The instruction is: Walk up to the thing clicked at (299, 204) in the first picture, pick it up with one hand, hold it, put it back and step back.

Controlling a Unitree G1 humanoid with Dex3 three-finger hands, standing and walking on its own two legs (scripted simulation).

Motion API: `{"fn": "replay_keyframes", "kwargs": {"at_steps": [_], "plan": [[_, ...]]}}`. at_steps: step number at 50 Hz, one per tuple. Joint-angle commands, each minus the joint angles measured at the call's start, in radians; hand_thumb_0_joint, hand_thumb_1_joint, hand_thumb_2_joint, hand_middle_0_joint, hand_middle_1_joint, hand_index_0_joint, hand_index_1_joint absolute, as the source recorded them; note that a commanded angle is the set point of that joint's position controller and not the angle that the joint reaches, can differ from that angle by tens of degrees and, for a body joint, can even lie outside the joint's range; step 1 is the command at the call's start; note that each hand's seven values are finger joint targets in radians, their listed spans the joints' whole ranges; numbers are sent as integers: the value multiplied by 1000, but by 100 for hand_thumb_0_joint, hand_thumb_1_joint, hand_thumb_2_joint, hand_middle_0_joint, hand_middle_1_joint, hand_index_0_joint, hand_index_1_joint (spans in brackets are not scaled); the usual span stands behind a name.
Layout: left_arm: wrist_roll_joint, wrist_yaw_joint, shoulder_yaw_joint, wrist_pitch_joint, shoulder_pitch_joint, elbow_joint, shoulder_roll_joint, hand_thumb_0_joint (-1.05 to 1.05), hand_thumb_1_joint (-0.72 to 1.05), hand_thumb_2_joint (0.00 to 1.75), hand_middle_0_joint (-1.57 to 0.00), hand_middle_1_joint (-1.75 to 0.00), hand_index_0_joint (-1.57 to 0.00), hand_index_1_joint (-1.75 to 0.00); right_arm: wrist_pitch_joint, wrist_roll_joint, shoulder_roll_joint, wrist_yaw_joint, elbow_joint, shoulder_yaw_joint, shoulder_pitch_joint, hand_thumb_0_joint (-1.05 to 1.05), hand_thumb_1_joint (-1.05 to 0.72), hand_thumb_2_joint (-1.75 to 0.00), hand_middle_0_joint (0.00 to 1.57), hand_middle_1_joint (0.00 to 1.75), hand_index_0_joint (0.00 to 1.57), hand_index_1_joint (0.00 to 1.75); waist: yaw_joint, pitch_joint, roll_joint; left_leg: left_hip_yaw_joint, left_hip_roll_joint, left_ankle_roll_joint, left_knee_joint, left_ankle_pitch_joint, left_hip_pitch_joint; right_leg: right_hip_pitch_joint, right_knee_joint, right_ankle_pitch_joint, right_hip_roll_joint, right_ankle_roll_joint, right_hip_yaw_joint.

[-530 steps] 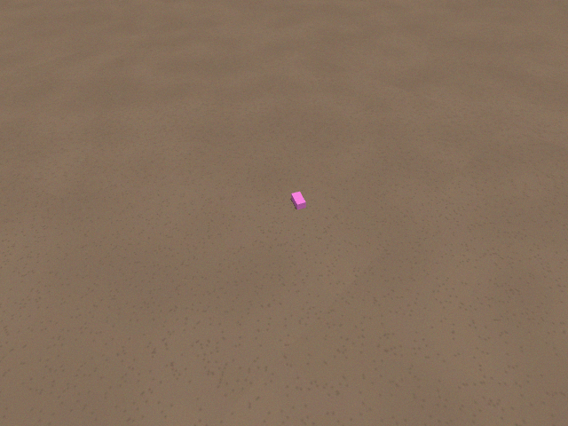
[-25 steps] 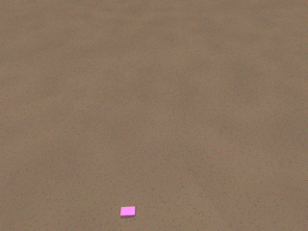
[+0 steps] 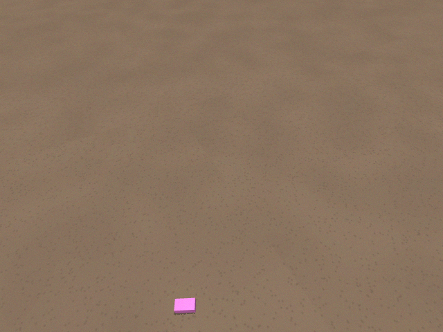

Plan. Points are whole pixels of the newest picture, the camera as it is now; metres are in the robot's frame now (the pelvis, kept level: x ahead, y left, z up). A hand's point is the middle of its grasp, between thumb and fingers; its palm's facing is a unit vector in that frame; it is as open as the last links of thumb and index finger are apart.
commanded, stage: stand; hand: left
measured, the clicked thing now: (185, 305) +0.40 +0.20 -0.76
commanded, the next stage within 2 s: walk up in 0.24 s
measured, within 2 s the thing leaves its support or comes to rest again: neither
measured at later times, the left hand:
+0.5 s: hand out of the picture +0.06 +0.24 -0.16, palm faces -0.01 -0.93 -0.36, open 7.4 cm
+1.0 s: hand out of the picture +0.11 +0.22 -0.17, palm faces +0.00 -0.94 -0.34, open 7.4 cm
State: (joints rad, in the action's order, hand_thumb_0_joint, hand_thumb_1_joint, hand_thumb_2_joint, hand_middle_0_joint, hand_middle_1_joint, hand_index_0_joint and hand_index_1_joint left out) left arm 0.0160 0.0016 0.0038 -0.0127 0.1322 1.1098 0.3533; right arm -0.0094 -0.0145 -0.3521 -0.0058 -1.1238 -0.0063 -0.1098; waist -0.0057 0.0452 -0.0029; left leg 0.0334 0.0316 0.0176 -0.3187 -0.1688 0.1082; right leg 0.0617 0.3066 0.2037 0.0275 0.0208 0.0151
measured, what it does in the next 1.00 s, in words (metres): stands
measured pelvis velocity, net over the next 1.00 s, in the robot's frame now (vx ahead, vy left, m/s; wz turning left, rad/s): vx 0.01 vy -0.05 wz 0.02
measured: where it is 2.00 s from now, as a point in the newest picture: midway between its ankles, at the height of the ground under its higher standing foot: outside the picture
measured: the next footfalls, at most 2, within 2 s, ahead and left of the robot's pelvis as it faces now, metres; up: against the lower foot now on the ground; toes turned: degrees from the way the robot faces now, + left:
none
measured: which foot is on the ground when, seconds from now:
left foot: down 0.00-1.00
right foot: down 0.00-1.00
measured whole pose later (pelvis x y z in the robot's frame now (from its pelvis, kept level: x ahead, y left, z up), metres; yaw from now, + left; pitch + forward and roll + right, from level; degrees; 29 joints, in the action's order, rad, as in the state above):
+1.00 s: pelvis +0.01 -0.05 -0.02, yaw +1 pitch -1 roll +0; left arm 0.03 -0.03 0.08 0.06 0.13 0.92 0.39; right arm -0.05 -0.03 -0.37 0.04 -0.98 -0.03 -0.22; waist -0.02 0.09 0.04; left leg 0.01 0.07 0.03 -0.56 -0.30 0.24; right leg 0.26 0.74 0.53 -0.03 -0.03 0.01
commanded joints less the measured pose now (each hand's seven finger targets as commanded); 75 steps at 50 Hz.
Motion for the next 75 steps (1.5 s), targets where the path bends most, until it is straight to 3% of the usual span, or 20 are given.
{"fn": "replay_keyframes", "kwargs": {"at_steps": [1, 11, 18, 24, 34, 37, 41, 43, 45, 47, 50, 52, 54, 55, 56, 61, 64, 66, 70, 75], "plan": [[-5, 10, 39, -18, -31, -58, 218, 0, 90, 90, -20, -30, -20, -30, -17, 6, -208, 11, 57, -38, 32, 0, -90, -90, 20, 30, 20, 30, 1, -46, 12, -99, 107, -36, 41, 152, -30, 37, -57, -138, 113, -37, -78], [-5, 8, 39, -17, -24, -59, 216, 0, 90, 90, -20, -30, -20, -30, -19, 5, -213, 12, 57, -38, 27, 0, -90, -90, 20, 30, 20, 30, 2, -61, 0, -95, 107, -38, 35, 145, -37, 32, -58, -147, 116, -37, -82], [18, -23, 94, 47, 34, -110, 189, 0, 90, 90, -20, -30, -20, -30, -43, -7, -293, 54, 112, -90, -6, 0, -90, -90, 20, 30, 20, 30, 11, -46, -109, -234, 266, -181, 37, 126, 35, 114, 174, 150, 31, -49, -45], [21, -27, 118, 36, -1, -162, 265, 0, 90, 90, -20, -30, -20, -30, -26, 3, -201, 54, 146, -70, -28, 0, -90, -90, 20, 30, 20, 30, 9, 10, 70, 6, 4, -20, -199, -73, 114, 109, -14, -120, 171, -173, -185], [19, -19, 128, 46, 26, -219, 244, 0, 90, 90, -20, -30, -20, -30, -34, 0, -291, 63, 161, -92, -136, 0, -90, -90, 20, 30, 20, 30, 2, -106, 13, -149, 165, -133, -186, 261, 5, 127, 191, -196, 73, -69, -67], [18, -21, 133, 41, 33, -224, 262, 0, 90, 90, -20, -30, -20, -30, -26, 6, -259, 63, 187, -81, -78, 0, -90, -90, 20, 30, 20, 30, 26, -59, 42, -36, 60, -75, -285, 172, 103, 95, 108, -258, 118, -107, -118], [24, -21, 125, 45, -2, -260, 256, 0, 90, 90, -20, -30, -20, -30, -20, 2, -213, 64, 188, -71, -102, 0, -90, -90, 20, 30, 20, 30, 11, -7, 110, 7, -14, -54, -335, -241, 150, 141, 71, -229, 198, -214, -182], [23, -26, 117, 49, -59, -283, 246, 0, 90, 90, -20, -30, -20, -30, -35, 2, -218, 60, 166, -71, -183, 0, -90, -90, 20, 30, 20, 30, -39, -4, 109, -20, 20, -57, -177, -72, 38, 222, 126, -164, 162, -183, -136], [8, -25, 109, 52, -53, -283, 200, 0, 90, 90, -20, -30, -20, -30, -53, -12, -320, 61, 167, -94, -190, 0, -90, -90, 20, 30, 20, 30, -27, -53, -71, -337, 260, -176, -41, 210, 14, 244, 343, -5, 5, -62, -29], [13, -21, 118, 58, -19, -273, 203, 0, 90, 90, -20, -30, -20, -30, -62, -12, -356, 65, 187, -106, -153, 0, -90, -90, 20, 30, 20, 30, -17, -62, -154, -436, 390, -322, -62, 401, -17, 293, 502, 396, -11, -40, -71], [-2, -24, 113, 41, 7, -268, 187, 0, 90, 90, -20, -30, -20, -30, -63, -18, -329, 68, 210, -91, -117, 0, -90, -90, 20, 30, 20, 30, 3, -58, -166, -282, 296, -237, -145, 456, -24, 277, 360, 340, 23, -39, -88], [2, -23, 110, 24, 69, -220, 182, 0, 90, 90, -20, -30, -20, -30, -45, -5, -293, 54, 220, -78, -39, 0, -90, -90, 20, 30, 20, 30, 51, -69, -122, -132, 172, -120, -221, 312, 103, 63, 74, -2, 9, -51, -37], [10, -8, 127, -1, 63, -214, 278, 0, 90, 90, -20, -30, -20, -30, -28, 11, -184, 40, 239, -44, -57, 0, -90, -90, 20, 30, 20, 30, 39, -70, 114, -15, 12, -15, -366, -28, 325, -83, 1, -179, 202, -134, -315], [7, -12, 120, 0, 26, -227, 300, 0, 90, 90, -20, -30, -20, -30, -14, 12, -202, 46, 231, -54, -47, 0, -90, -90, 20, 30, 20, 30, 41, -73, 134, -28, -6, -24, -452, -413, 236, 67, -6, -144, 307, -252, -359], [13, -15, 111, -3, -3, -238, 278, 0, 90, 90, -20, -30, -20, -30, -11, 7, -215, 42, 215, -59, -52, 0, -90, -90, 20, 30, 20, 30, 28, -30, 116, -67, -5, -28, -507, -449, 184, 147, -2, -126, 301, -270, -361], [2, 1, 88, -10, -25, -217, 246, 0, 90, 90, -20, -30, -20, -30, -26, 8, -193, 30, 172, -50, -105, 0, -90, -90, 20, 30, 20, 30, -1, -37, 184, -51, 3, -32, -253, -241, 174, 29, 123, -447, 194, -189, -169], [-24, 0, 74, -3, -53, -231, 206, 0, 90, 90, -20, -30, -20, -30, -35, -13, -236, 29, 151, -74, -142, 0, -90, -90, 20, 30, 20, 30, -26, -132, 47, -156, 95, -70, -45, 295, -72, 122, 241, -326, 121, -79, -93], [-31, 3, 68, 7, -18, -184, 185, 0, 90, 90, -20, -30, -20, -30, -40, 2, -289, 22, 172, -77, -23, 0, -90, -90, 20, 30, 20, 30, 23, -96, -74, -283, 222, -172, -50, 250, 25, 86, 184, 70, 29, -39, -45], [-17, 4, 69, -14, -33, -136, 224, 0, 90, 90, -20, -30, -20, -30, -28, 8, -222, 19, 152, -53, 10, 0, -90, -90, 20, 30, 20, 30, 13, -61, -68, -116, 87, -63, -83, 247, 22, 28, 70, -194, 87, -60, -84], [-15, 5, 59, -16, -66, -97, 210, 0, 90, 90, -20, -30, -20, -30, -21, 12, -208, 15, 124, -45, 32, 0, -90, -90, 20, 30, 20, 30, 8, -75, -11, -113, 88, -59, -42, 208, -27, 25, 12, -196, 90, -53, -81]]}}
